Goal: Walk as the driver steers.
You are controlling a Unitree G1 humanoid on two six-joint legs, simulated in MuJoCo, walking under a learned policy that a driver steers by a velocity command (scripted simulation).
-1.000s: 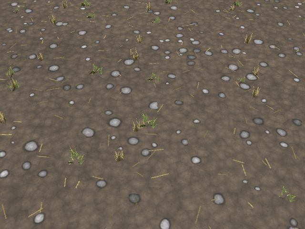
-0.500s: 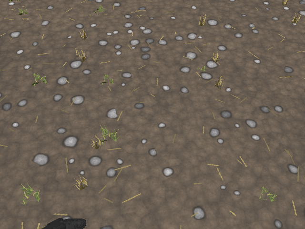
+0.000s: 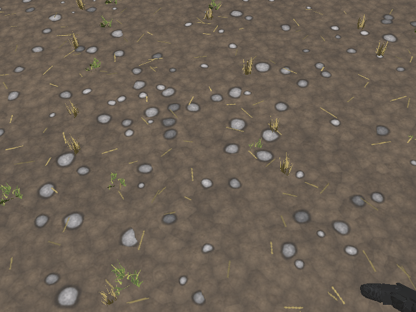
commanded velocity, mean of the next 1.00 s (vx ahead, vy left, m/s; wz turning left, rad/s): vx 0.50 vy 0.00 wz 0.05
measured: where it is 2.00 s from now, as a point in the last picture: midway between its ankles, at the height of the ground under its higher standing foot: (216, 160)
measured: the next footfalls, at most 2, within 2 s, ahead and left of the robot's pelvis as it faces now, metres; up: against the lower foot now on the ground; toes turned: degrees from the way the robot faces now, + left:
left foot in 0.04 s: +0.20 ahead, +0.13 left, +0.00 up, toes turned -3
right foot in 0.54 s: +0.46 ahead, -0.14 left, +0.00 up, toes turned -5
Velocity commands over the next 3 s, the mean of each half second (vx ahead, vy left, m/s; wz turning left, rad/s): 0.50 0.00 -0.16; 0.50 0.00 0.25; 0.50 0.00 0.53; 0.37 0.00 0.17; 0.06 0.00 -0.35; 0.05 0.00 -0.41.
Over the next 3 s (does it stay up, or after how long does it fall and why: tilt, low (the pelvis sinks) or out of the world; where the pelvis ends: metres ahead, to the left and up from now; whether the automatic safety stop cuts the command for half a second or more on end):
stays up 1.11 0.12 0.00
